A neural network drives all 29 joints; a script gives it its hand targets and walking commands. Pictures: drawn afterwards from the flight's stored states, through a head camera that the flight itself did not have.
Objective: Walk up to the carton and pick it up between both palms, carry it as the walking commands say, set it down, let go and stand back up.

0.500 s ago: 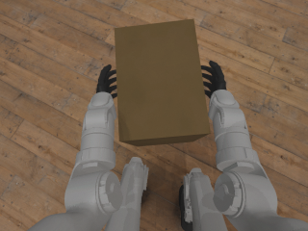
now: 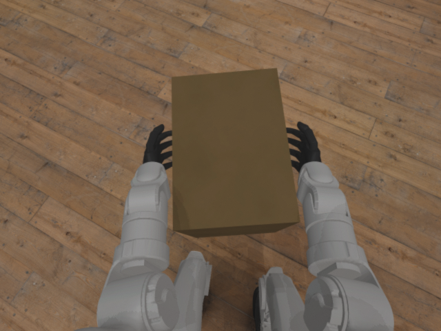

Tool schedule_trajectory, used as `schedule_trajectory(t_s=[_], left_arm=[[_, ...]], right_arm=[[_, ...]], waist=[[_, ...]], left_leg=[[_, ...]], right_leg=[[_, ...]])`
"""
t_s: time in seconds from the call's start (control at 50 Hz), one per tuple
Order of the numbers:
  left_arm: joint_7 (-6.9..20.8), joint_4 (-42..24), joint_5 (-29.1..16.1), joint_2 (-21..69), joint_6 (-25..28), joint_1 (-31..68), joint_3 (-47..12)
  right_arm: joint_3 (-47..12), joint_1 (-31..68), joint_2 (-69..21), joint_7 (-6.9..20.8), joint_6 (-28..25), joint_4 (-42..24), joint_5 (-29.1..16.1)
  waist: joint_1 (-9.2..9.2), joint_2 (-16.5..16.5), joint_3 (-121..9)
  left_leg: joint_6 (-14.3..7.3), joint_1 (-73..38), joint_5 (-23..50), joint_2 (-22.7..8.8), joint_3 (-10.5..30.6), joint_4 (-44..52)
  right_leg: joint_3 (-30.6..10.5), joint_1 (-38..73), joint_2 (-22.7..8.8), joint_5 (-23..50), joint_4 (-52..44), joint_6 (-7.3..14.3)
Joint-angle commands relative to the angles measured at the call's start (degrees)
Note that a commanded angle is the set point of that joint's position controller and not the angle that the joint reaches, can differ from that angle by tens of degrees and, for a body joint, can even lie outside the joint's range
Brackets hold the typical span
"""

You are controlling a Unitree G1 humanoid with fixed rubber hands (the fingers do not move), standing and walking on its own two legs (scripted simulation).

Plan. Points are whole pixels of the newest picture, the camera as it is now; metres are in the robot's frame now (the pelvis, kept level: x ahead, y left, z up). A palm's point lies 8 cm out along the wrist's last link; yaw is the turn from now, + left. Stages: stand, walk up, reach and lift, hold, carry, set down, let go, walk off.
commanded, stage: reach and lift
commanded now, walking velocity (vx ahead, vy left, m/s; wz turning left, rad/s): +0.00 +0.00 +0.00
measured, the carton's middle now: (230, 165) +0.43 +0.04 -0.12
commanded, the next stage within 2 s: none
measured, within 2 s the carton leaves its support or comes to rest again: neither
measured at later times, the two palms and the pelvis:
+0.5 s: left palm (142, 164) +0.37 +0.18 +0.03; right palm (323, 162) +0.39 -0.10 +0.03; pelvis +0.01 +0.00 +0.06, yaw +0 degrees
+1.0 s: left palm (126, 159) +0.35 +0.18 +0.10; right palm (345, 156) +0.37 -0.11 +0.10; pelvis +0.03 +0.01 +0.11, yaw +0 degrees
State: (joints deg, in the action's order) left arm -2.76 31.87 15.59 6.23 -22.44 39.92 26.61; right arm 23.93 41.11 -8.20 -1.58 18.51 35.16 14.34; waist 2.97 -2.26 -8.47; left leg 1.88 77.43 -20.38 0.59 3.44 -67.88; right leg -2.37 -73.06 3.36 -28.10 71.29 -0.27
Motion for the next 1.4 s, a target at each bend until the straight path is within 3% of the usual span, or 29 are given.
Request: schedule_trajectory(t_s=[0.0,0.34,0.78,1.06,1.38], left_arm=[[14.5,1.0,-9.3,60.3,2.7,35.0,-34.7],[15.9,-1.6,-8.6,60.9,2.9,26.4,-37.2],[16.0,-5.1,-8.5,62.0,-0.1,19.0,-40.0],[15.4,-7.8,-10.3,62.3,-4.4,16.0,-42.2],[14.6,-13.6,-14.7,60.7,-12.7,13.1,-45.6]], right_arm=[[-31.5,33.8,-59.4,12.3,-0.9,2.5,-7.4],[-34.3,25.4,-60.0,13.3,-1.1,-0.3,-6.5],[-36.0,18.4,-59.3,15.6,1.8,-3.0,-6.0],[-37.9,14.7,-58.8,15.6,5.9,-5.6,-7.5],[-41.1,11.4,-57.9,15.1,13.8,-12.6,-11.4]], waist=[[1.5,1.6,-44.5],[1.32,1.6,-38.2],[0.63,2.2,-27.9],[0.33,2.5,-20.4],[-0.04,2.9,-11.2]], left_leg=[[-1.3,-38.7,16.0,7.8,-2.4,6.4],[-1.8,-49.1,20.6,6.7,-1.0,17.2],[-1.8,-65.1,22.7,5.2,0.4,31.3],[-1.5,-74.6,23.6,4.8,0.7,38.1],[-1.4,-83.1,22.9,4.2,1.0,43.8]], right_leg=[[0.2,14.9,6.5,14.8,-12.0,-0.1],[-1.7,26.7,4.9,19.7,-23.2,0.2],[-2.8,41.0,3.3,20.9,-36.9,0.9],[-3.1,50.9,2.4,21.7,-44.4,0.9],[-2.6,59.1,1.8,20.5,-50.0,0.9]])
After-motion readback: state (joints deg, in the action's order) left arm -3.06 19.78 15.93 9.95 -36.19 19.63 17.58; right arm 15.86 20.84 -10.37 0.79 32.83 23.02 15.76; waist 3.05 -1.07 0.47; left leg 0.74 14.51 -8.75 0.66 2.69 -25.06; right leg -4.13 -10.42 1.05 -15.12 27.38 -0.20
